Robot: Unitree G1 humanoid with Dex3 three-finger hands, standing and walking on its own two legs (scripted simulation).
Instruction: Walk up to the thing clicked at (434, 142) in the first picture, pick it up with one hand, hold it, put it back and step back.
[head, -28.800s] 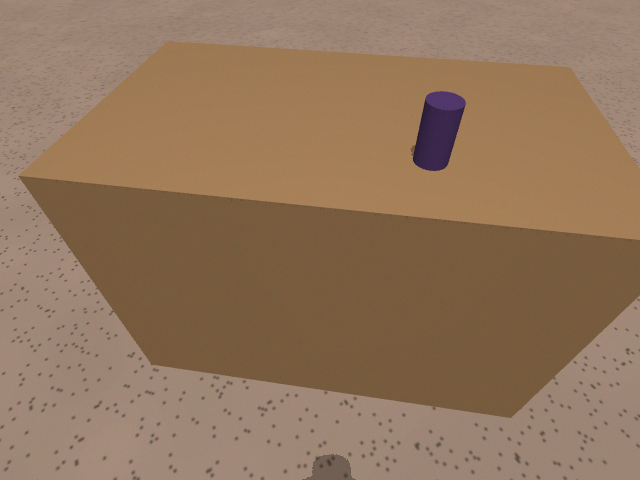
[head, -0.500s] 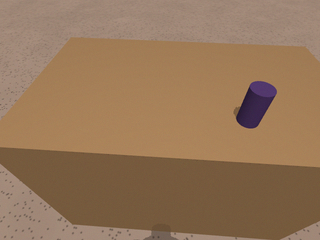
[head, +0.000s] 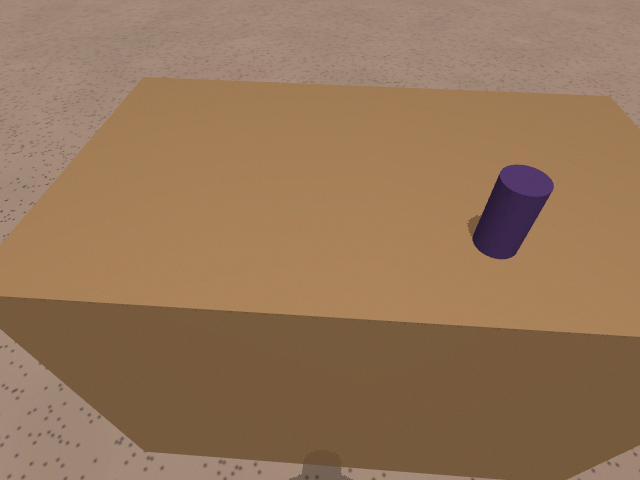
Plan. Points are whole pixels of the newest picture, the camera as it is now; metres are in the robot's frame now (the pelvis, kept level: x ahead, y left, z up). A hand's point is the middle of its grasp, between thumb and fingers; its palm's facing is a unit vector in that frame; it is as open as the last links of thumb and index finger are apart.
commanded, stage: stand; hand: right
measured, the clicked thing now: (509, 213) +0.48 -0.25 +0.08
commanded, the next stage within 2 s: step back in 0.44 s
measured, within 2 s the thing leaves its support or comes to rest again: neither
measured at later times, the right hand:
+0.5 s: hand out of the picture +0.06 -0.26 -0.16, palm faces -0.04 +0.94 -0.35, open 7.4 cm
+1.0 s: hand out of the picture +0.00 -0.21 -0.15, palm faces +0.01 +0.90 -0.43, open 7.4 cm
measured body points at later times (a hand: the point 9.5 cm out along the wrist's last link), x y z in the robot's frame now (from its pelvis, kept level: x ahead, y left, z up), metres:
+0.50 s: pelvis -0.01 +0.00 +0.00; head +0.01 +0.00 +0.45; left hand +0.05 +0.31 -0.14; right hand +0.06 -0.30 -0.13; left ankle +0.00 +0.15 -0.75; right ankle -0.02 -0.13 -0.75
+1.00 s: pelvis -0.08 +0.06 -0.01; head +0.00 +0.08 +0.43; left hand +0.04 +0.36 -0.16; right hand +0.00 -0.25 -0.12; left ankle -0.06 +0.14 -0.75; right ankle -0.12 -0.08 -0.68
